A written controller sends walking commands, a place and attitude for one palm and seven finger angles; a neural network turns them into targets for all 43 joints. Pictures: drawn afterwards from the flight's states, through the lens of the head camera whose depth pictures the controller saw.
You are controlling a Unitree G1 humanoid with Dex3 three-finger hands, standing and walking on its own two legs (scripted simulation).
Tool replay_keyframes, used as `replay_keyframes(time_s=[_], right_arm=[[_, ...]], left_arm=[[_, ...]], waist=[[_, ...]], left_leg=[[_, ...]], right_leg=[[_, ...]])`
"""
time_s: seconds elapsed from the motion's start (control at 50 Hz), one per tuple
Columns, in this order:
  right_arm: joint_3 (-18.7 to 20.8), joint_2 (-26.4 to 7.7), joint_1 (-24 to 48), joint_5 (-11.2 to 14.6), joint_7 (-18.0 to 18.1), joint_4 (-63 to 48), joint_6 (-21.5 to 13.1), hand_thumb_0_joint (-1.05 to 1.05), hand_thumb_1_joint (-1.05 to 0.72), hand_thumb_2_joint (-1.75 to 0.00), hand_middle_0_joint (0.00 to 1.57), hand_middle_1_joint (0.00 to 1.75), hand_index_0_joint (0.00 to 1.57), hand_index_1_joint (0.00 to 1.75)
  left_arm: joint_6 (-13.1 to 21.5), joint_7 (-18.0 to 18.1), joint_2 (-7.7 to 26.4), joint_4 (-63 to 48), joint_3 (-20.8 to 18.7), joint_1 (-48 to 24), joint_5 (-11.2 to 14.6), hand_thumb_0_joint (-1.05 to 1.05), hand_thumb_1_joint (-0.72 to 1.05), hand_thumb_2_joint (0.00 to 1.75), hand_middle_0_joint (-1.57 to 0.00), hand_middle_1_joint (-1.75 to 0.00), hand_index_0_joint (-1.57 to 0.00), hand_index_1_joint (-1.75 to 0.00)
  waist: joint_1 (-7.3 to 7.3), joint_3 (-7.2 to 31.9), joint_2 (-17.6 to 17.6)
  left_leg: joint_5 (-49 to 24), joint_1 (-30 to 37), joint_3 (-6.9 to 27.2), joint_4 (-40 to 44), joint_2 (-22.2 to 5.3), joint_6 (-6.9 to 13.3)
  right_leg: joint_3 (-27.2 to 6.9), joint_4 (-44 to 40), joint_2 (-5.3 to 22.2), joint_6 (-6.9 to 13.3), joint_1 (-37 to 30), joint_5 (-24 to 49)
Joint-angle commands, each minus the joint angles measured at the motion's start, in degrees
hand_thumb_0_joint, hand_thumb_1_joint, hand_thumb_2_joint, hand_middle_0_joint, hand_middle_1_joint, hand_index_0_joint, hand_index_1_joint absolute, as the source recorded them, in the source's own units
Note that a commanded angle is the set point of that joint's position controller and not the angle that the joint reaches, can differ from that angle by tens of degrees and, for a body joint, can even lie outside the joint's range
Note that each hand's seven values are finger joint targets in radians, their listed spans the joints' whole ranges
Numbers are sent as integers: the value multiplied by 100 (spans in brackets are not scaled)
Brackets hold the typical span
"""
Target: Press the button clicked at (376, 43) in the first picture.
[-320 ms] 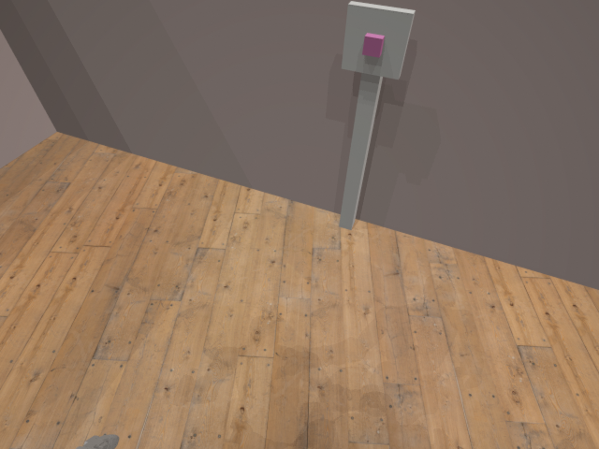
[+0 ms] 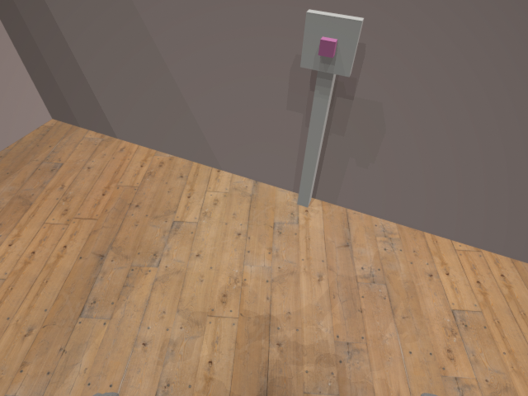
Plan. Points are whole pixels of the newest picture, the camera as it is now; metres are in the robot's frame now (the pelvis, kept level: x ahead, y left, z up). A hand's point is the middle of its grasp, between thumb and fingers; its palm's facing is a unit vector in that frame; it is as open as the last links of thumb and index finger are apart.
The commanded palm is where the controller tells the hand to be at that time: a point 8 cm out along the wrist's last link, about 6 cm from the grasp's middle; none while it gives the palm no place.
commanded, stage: stand and wait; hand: left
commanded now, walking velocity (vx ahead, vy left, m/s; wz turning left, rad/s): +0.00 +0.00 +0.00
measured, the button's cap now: (328, 46) +1.14 -0.13 +0.06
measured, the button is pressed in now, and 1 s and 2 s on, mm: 0 0 0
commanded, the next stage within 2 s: look at it before walking up in 0.50 s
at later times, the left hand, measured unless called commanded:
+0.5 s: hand out of the picture +0.06 +0.24 -0.15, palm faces -0.02 -0.94 -0.34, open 7.4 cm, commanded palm none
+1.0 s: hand out of the picture +0.06 +0.24 -0.15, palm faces -0.02 -0.94 -0.33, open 7.4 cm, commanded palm none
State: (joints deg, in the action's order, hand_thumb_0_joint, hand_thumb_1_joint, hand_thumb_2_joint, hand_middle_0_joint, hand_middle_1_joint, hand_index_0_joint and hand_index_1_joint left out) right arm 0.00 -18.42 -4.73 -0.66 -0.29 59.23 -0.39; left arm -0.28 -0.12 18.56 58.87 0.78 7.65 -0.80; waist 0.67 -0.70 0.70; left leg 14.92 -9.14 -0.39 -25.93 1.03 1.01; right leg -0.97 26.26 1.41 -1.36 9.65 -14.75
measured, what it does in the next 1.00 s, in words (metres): stands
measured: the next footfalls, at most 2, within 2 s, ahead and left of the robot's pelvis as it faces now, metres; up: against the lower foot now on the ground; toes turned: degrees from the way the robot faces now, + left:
right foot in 1.72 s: +0.15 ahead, -0.14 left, +0.00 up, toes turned -13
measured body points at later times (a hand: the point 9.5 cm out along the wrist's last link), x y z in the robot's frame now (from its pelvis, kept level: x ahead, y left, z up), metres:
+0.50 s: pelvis -0.01 -0.01 +0.00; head -0.01 -0.01 +0.45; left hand +0.06 +0.29 -0.13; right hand +0.06 -0.31 -0.13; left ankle -0.01 +0.11 -0.74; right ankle -0.01 -0.14 -0.74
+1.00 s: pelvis -0.01 -0.01 +0.00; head -0.01 -0.01 +0.45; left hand +0.06 +0.28 -0.13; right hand +0.07 -0.31 -0.13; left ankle -0.01 +0.11 -0.74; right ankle -0.01 -0.14 -0.74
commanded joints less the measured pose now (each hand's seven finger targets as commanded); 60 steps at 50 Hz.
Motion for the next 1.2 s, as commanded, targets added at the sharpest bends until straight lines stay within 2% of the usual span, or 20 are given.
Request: replay_keyframes(time_s=[0.0,0.1,0.2,0.3,0.38,0.68,0.82,1.18], right_arm=[[257,-1240,289,-9,105,-348,-164,0,-90,-90,20,30,20,30],[238,-1253,238,4,103,-231,-158,0,-90,-90,20,30,20,30],[224,-1285,192,9,93,-104,-149,0,-90,-90,20,30,20,30],[211,-1304,119,14,86,-10,-146,0,-90,-90,20,30,20,30],[211,-1306,107,18,83,39,-152,0,-90,-90,20,30,20,30],[208,-1293,129,15,75,85,-148,0,-90,-90,20,30,20,30],[204,-1293,127,17,83,79,-163,0,-90,-90,20,30,20,30],[196,-1312,168,27,91,104,-152,0,-90,-90,20,30,20,30]], left_arm=[[153,88,1238,-383,-290,-272,15,0,90,90,-20,-30,-20,-30],[161,84,1256,-280,-281,-252,22,0,90,90,-20,-30,-20,-30],[149,74,1267,-180,-272,-233,25,0,90,90,-20,-30,-20,-30],[162,68,1294,-107,-267,-242,26,0,90,90,-20,-30,-20,-30],[178,77,1299,-78,-262,-210,31,0,90,90,-20,-30,-20,-30],[167,69,1283,-59,-264,-256,11,0,90,90,-20,-30,-20,-30],[184,68,1274,-48,-267,-230,15,0,90,90,-20,-30,-20,-30],[186,72,1289,13,-260,-205,17,0,90,90,-20,-30,-20,-30]], waist=[[-71,299,-63],[-69,264,-41],[-53,171,-120],[-69,191,39],[-54,280,11],[-46,81,-68],[-56,248,-43],[-58,230,-54]], left_leg=[[-1120,10,598,523,-694,151],[-1056,6,609,568,-708,134],[-725,-70,663,695,-719,130],[-704,-48,669,709,-716,112],[-898,28,649,678,-740,104],[-645,-33,696,829,-741,91],[-974,104,665,767,-758,84],[-1110,214,659,823,-777,67]], right_leg=[[-423,-421,525,301,-94,1004],[-450,-523,551,309,-122,965],[-472,-629,536,299,-76,574],[-520,-699,562,312,-67,498],[-504,-682,585,316,-132,745],[-526,-824,559,295,5,379],[-521,-794,574,304,-102,779],[-507,-830,577,299,-165,982]])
